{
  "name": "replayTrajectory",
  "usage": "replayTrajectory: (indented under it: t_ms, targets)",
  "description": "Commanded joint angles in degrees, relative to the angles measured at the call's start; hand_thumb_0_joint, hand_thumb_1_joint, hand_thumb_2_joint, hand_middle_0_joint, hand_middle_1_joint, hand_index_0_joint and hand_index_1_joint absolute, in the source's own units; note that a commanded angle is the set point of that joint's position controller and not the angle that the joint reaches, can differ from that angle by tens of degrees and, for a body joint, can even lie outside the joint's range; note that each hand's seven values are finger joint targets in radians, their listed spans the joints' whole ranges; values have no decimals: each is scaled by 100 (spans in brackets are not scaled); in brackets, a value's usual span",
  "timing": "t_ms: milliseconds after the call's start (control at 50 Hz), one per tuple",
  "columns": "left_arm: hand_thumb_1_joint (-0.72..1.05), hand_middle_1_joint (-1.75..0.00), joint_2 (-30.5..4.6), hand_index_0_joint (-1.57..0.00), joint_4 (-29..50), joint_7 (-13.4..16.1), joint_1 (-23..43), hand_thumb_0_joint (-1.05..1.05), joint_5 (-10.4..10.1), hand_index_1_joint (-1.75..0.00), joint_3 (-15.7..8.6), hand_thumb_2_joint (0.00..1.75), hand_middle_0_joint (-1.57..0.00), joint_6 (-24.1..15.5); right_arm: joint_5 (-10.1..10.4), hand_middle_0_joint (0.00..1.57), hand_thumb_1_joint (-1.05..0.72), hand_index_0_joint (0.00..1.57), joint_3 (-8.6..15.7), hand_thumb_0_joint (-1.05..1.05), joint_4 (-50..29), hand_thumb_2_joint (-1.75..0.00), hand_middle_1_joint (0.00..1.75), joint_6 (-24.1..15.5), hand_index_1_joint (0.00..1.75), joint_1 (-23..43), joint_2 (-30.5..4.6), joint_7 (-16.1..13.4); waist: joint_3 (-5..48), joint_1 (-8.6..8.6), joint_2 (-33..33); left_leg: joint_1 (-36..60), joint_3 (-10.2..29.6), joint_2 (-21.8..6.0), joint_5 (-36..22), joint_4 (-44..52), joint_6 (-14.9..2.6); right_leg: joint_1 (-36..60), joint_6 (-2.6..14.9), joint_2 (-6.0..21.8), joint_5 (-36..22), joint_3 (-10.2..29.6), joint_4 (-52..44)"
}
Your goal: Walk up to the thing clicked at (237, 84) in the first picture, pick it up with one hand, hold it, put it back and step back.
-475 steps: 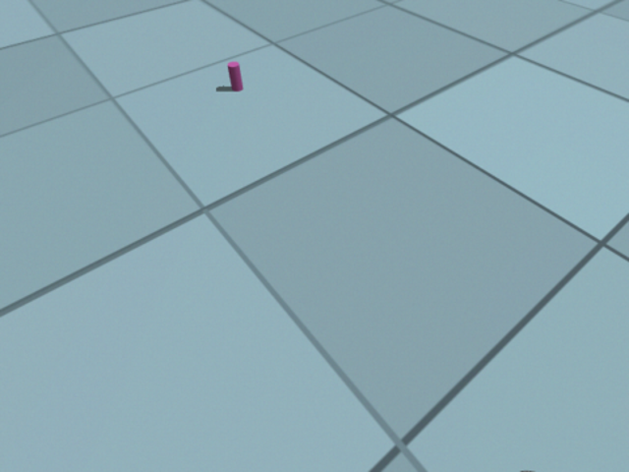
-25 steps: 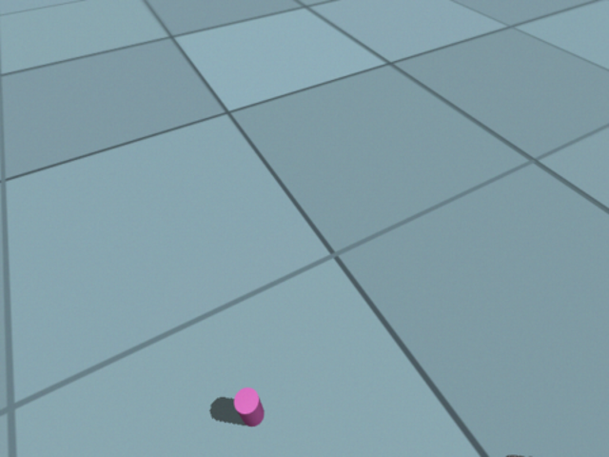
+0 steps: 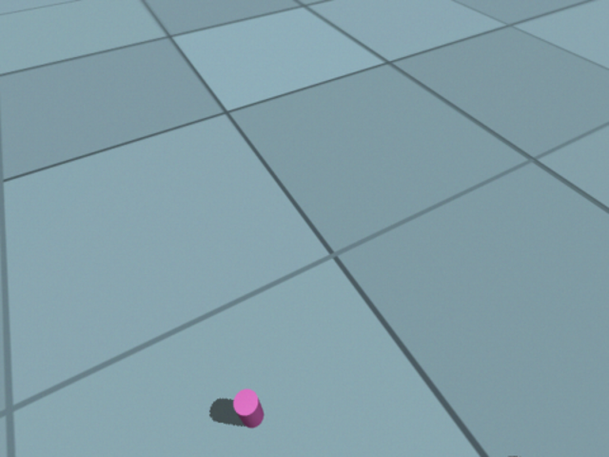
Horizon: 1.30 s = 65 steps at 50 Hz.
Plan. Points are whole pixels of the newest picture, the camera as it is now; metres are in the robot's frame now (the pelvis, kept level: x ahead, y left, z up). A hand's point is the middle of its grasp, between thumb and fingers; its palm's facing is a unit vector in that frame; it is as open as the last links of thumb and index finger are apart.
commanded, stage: go down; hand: left
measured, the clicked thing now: (249, 409) +0.33 +0.19 -0.70
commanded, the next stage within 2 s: none
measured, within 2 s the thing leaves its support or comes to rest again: neither
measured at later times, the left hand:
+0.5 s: hand out of the picture +0.14 +0.29 -0.21, palm faces +0.06 -0.95 -0.31, open 16.0 cm
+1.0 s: hand out of the picture +0.15 +0.32 -0.26, palm faces +0.15 -0.95 -0.27, open 17.5 cm
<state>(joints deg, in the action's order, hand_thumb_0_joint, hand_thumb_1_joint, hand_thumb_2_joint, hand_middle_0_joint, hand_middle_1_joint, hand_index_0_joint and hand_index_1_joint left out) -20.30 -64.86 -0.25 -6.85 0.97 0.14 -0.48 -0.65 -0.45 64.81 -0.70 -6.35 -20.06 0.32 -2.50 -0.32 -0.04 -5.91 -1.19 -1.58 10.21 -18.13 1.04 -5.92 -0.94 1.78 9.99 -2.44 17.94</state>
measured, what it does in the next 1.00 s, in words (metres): lowers itself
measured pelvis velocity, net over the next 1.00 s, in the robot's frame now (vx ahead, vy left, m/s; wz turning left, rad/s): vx -0.04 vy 0.01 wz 0.00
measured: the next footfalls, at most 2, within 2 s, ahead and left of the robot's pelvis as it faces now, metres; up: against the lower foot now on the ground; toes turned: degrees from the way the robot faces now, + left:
none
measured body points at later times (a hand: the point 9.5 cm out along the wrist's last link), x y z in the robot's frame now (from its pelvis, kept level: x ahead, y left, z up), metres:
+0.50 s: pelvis -0.02 +0.01 -0.08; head +0.07 +0.02 +0.36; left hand +0.13 +0.33 -0.19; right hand +0.09 -0.26 -0.18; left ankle +0.00 +0.13 -0.75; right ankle +0.00 -0.13 -0.75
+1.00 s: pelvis -0.04 +0.01 -0.15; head +0.09 +0.04 +0.28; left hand +0.14 +0.37 -0.24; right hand +0.17 -0.24 -0.22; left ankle +0.00 +0.13 -0.75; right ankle +0.00 -0.13 -0.75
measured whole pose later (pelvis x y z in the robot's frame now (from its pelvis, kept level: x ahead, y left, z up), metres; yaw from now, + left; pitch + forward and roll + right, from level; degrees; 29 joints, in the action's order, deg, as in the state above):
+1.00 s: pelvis -0.04 +0.01 -0.15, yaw +0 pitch +24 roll -3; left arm -24.9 -34.8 -13.3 -8.2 -2.3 -22.6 -2.3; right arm -0.8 0.2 30.2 -11.9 -8.9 -15.2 -2.9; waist 9.5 1.0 1.5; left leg -70.2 2.3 -2.2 34.1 -80.5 0.6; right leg -68.4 -0.9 2.5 33.1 -3.2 77.9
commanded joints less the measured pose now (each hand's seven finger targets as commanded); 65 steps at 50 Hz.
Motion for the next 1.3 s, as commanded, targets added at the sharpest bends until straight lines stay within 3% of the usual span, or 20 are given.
replayTrajectory:
  t_ms: [0,20,60,100,140,180,260,320,480,560,680,700,740,820,900,1040,1140,1180,1200,1280]
  targets:
    - [74,-14,-268,-4,2340,162,2201,0,-354,-14,-253,74,-4,-663,410,20,-98,20,-15,0,-1987,-92,30,-376,30,132,-279,-207,-158,747,-80,-636,-167,157,72,-77,-163,-1285,124,-152,-245,106,93]
    - [66,-6,-527,-2,1932,205,2833,0,-339,-6,-364,66,-1,-622,403,20,-96,20,28,0,-1645,-92,30,-365,30,-191,-443,-261,106,581,146,-613,-139,171,183,-217,-184,-1009,114,-140,-69,45,157]
    - [50,-8,-1169,-2,561,202,1346,0,-210,-7,-890,50,-1,-288,394,20,-96,20,168,0,-1682,-92,30,-245,30,-429,-612,-287,83,248,279,-1049,-160,196,159,-546,-188,-1114,157,-172,149,-44,397]
    - [34,-8,-1551,-4,985,126,1904,0,-57,-7,-1111,34,-3,-362,321,20,-96,20,322,0,-1910,-92,30,-284,30,-639,-596,-352,951,202,229,-1075,-123,203,-159,-931,-198,-1064,130,-140,-255,33,807]
    - [18,-7,-1449,-5,350,-39,943,0,182,-6,-1297,19,-4,-239,206,20,-95,20,438,0,-2068,-91,30,-309,30,-810,-565,-293,1315,156,95,-1519,-91,235,-387,-1407,-177,-1206,156,-105,-572,65,1325]
    - [8,-7,-1458,-5,373,-155,375,0,288,-6,-1632,17,-4,-184,144,20,-94,20,532,0,-2295,-91,30,-326,30,-875,-495,-217,1681,-140,-108,-1872,-86,283,-583,-1763,-135,-1172,193,-102,-660,78,1672]
    - [-15,-8,-1183,-8,724,-312,776,0,289,-6,-1626,11,-6,-101,126,20,-92,20,532,0,-2765,-90,30,-372,30,-647,-396,-151,1462,-47,-271,-2592,-14,223,-136,-2293,-87,-2050,245,-155,-51,67,2194]
    - [-35,-8,-1386,-8,1254,-502,455,0,218,-7,-1910,7,-7,-177,154,20,-91,20,602,0,-3114,-90,30,-457,30,-608,-422,-115,1652,-64,-255,-3071,48,161,230,-2794,-111,-2629,249,-184,367,25,2723]
    - [-57,-8,-1313,-10,3355,-716,48,0,64,-7,-2026,2,-9,-154,175,20,-90,20,655,0,-3672,-89,30,-696,30,-583,-348,-266,2201,125,-342,-3498,157,67,805,-3431,-144,-3547,215,-194,876,20,3419]
    - [-59,-6,-1198,-10,3904,-697,-431,0,15,-6,-2008,1,-9,132,174,20,-88,20,626,0,-3794,-89,30,-788,30,-574,-374,-354,2325,191,-424,-3516,273,-14,822,-3559,-112,-3810,210,-204,911,-20,3685]
    - [-60,-6,-1357,-9,4646,-647,-702,0,-63,-5,-2268,2,-9,338,122,20,-87,20,522,0,-3921,-89,30,-949,30,-541,-279,-454,2503,138,-557,-3756,271,3,535,-3956,-117,-4010,229,-149,744,-11,4007]
    - [-61,-6,-1175,-10,4424,-675,-926,0,-76,-5,-2156,0,-10,401,113,20,-87,20,497,0,-3936,-89,30,-968,30,-494,-269,-462,2358,162,-566,-3826,308,-3,559,-3969,-103,-4138,227,-150,808,-28,4065]
    - [-61,-5,-1301,-10,4587,-706,-919,0,-99,-5,-2282,0,-10,415,97,20,-87,20,489,0,-3982,-89,30,-1021,30,-478,-265,-473,2340,103,-611,-3945,347,-3,484,-4062,-92,-4227,227,-150,793,-43,4193]
    - [-59,-6,-1300,-10,4452,-839,-634,0,-146,-5,-2331,1,-9,353,57,20,-88,20,454,0,-4041,-89,30,-1088,30,-427,-260,-478,2127,267,-570,-4335,334,16,777,-4365,-130,-4679,225,-150,991,-32,4401]
    - [-58,-3,-1616,-9,3730,-1137,51,0,-346,-3,-2784,0,-9,-258,20,20,-91,20,464,0,-3948,-90,30,-1254,30,-355,-351,-412,2188,215,-375,-5321,332,58,1016,-5181,-186,-5492,226,-120,1200,0,5158]
    - [-57,-3,-2155,-7,3513,-2075,530,0,-725,-2,-3221,0,-6,-1561,-51,20,-88,20,516,0,-3815,-89,30,-1396,30,-310,-597,-362,3422,-3,-747,-6039,400,86,1287,-6187,-135,-6456,254,-88,1532,206,6263]
    - [-54,-4,-2552,-5,3204,-2338,751,0,-947,-3,-3727,2,-5,-1834,-14,20,-88,20,534,0,-3616,-89,30,-1323,30,-334,-829,-347,4147,-227,-726,-6145,577,58,998,-6583,-123,-6994,298,-128,1362,33,6895]
    - [-54,-4,-2605,-5,3357,-2437,858,0,-1010,-3,-3756,3,-4,-1867,-2,20,-88,20,528,0,-3550,-89,30,-1284,30,-351,-855,-356,4416,-248,-777,-6097,599,69,849,-6733,-126,-7142,321,-132,1313,21,7057]
    - [-54,-4,-3032,-5,3679,-2450,1102,0,-1025,-3,-3999,3,-4,-1902,-14,20,-88,20,541,0,-3533,-89,30,-1275,30,-367,-893,-382,4583,-296,-819,-6193,542,84,754,-6861,-133,-7070,312,-130,1220,48,7095]
    - [-57,-6,-2934,-5,3328,-2605,1412,0,-1162,-5,-4086,5,-3,-1891,11,20,-88,20,494,0,-3302,-89,30,-1254,30,-349,-862,-401,4282,-153,-599,-6799,511,82,1289,-7147,-186,-7432,297,-156,1622,79,7254]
